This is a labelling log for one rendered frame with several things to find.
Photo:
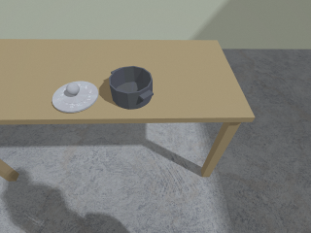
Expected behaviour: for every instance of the lid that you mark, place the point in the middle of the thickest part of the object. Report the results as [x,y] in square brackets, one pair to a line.
[68,103]

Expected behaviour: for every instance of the pot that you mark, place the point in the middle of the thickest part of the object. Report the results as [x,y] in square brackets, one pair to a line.
[131,87]

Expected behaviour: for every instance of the knob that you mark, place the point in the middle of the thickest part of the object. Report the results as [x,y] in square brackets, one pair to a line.
[72,88]

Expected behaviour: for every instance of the table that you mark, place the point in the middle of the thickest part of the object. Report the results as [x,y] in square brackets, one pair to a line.
[192,83]

